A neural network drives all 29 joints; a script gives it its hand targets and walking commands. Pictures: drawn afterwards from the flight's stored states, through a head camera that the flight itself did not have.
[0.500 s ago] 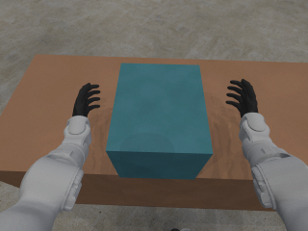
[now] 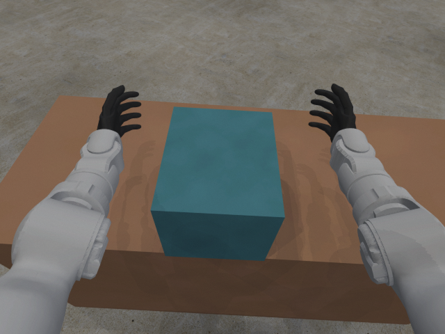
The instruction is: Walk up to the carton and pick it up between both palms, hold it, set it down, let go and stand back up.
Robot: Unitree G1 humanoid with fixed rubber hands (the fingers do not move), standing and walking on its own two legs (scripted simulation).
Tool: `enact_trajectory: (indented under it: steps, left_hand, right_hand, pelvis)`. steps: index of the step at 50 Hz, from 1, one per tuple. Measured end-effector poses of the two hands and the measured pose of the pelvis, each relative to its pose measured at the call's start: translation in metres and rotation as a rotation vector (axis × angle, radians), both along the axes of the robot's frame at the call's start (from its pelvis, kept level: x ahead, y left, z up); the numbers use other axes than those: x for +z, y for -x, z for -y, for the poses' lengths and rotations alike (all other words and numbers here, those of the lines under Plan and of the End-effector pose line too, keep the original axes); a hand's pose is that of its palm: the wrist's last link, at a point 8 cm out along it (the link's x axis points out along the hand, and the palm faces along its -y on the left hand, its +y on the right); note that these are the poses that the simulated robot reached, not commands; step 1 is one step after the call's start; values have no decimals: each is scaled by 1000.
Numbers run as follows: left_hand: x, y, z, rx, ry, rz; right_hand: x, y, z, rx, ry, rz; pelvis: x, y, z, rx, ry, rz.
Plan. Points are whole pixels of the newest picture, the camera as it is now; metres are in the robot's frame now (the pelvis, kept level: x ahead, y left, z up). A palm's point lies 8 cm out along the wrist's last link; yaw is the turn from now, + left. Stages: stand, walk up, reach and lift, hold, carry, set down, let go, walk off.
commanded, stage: set down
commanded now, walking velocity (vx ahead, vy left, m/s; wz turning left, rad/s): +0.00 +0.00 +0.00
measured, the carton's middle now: (219, 183) +0.45 -0.01 -0.01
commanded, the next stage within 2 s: none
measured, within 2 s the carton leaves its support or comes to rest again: neither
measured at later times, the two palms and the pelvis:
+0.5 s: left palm (105, 146) +0.44 +0.19 +0.11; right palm (343, 151) +0.42 -0.22 +0.11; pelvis +0.02 +0.01 +0.03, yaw +0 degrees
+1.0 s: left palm (97, 197) +0.37 +0.21 +0.06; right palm (341, 202) +0.35 -0.22 +0.06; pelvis +0.04 +0.01 +0.03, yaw -1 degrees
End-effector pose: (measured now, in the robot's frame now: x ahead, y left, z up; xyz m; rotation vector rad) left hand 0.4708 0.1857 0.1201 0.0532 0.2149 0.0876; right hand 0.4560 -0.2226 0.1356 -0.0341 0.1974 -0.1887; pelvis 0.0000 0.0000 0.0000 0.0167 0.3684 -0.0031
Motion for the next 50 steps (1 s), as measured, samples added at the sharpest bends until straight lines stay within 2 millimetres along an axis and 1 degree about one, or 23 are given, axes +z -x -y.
enact_trajectory:
  steps: [3,8,11,14,17,19,25,28,31,34,43,50]
  left_hand:
    - [12,-1,-4,-2,-4,12]
    - [28,-5,-8,-1,-4,18]
    - [31,-5,-9,-8,-6,7]
    - [30,-3,-9,-22,-11,-3]
    - [25,2,-7,-44,-19,-12]
    - [18,7,-6,-60,-22,-23]
    - [-10,29,-6,-73,-5,-46]
    - [-21,40,-10,-60,7,-53]
    - [-28,49,-12,-54,14,-55]
    - [-32,57,-12,-55,20,-47]
    - [-40,78,-16,-53,33,-36]
    - [-59,102,-20,-52,26,-48]
  right_hand:
    - [13,2,2,-11,3,-13]
    - [27,2,5,-14,0,-23]
    - [31,1,6,-13,-2,-26]
    - [30,1,5,-7,-6,-27]
    - [23,4,4,-2,-14,-29]
    - [13,9,4,-1,-18,-37]
    - [-22,33,2,0,-38,-49]
    - [-35,44,0,1,-47,-46]
    - [-41,54,-1,3,-52,-39]
    - [-45,62,-1,4,-55,-33]
    - [-51,84,-4,10,-41,-27]
    - [-73,108,-6,9,-44,-60]
  pelvis:
    - [3,-1,0,8,8,20]
    - [8,-5,0,11,15,43]
    - [11,-7,-1,11,16,62]
    - [14,-10,-2,9,17,82]
    - [18,-14,-3,8,19,110]
    - [21,-16,-3,8,20,133]
    - [25,-21,-6,0,21,186]
    - [26,-23,-7,-5,20,202]
    - [27,-25,-8,-8,20,218]
    - [28,-26,-10,-10,21,237]
    - [30,-32,-12,-14,22,302]
    - [30,-36,-15,-10,26,344]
